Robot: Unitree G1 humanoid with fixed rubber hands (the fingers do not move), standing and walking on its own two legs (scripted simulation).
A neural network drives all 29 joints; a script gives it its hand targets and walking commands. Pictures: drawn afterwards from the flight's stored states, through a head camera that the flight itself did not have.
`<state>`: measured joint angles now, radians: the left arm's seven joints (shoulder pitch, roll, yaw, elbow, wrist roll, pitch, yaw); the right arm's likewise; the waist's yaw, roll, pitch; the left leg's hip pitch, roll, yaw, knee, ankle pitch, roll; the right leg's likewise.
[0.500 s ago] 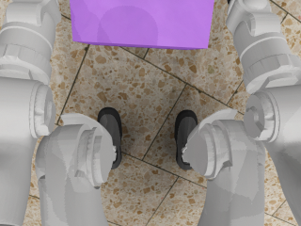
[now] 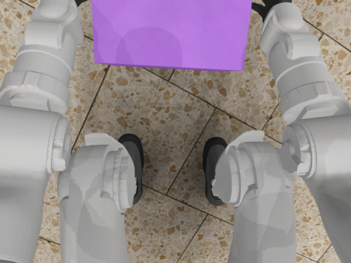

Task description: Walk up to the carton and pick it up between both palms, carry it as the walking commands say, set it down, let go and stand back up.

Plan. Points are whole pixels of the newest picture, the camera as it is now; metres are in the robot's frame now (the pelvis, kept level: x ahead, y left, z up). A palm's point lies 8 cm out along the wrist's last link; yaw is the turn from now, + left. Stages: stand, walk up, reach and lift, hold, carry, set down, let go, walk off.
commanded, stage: reach and lift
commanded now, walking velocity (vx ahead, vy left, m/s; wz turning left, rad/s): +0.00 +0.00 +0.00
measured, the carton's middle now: (171, 0) +0.56 +0.02 -0.25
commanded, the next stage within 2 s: none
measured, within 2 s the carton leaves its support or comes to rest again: neither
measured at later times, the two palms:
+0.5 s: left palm out of the picture +0.55 +0.20 -0.11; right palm out of the picture +0.54 -0.15 -0.11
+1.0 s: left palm out of the picture +0.53 +0.20 -0.03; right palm out of the picture +0.52 -0.15 -0.03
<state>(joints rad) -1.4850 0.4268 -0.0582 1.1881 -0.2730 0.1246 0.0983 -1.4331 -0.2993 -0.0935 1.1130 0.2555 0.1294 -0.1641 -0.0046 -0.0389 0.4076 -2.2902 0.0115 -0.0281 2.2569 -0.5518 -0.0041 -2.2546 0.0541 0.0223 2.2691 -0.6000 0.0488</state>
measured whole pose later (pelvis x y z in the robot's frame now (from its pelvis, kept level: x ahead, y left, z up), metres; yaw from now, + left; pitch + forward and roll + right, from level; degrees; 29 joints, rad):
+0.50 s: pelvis +0.00 +0.00 +0.03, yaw +0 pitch +39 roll -3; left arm -1.41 0.37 0.10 1.06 -0.12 0.21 0.09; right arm -1.31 -0.21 -0.29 0.91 0.09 0.22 -0.17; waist 0.00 -0.02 0.22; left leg -2.31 -0.04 -0.05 2.15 -0.53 -0.02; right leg -2.26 0.07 0.03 2.16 -0.59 0.07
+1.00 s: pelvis +0.00 +0.00 +0.07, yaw +0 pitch +47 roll -2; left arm -1.22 0.24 0.29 0.88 0.06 0.30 0.08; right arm -1.16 -0.10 -0.42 0.76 -0.06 0.29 -0.14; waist -0.01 -0.02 -0.06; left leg -2.28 -0.07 -0.07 1.96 -0.50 -0.05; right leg -2.25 0.09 0.04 1.97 -0.55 0.06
